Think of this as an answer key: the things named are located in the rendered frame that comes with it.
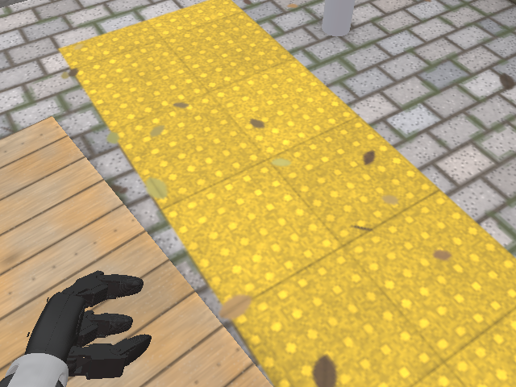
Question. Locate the robot left hand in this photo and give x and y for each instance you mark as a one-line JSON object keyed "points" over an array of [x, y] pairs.
{"points": [[64, 328]]}

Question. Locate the left robot forearm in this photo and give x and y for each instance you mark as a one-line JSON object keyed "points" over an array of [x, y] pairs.
{"points": [[36, 370]]}

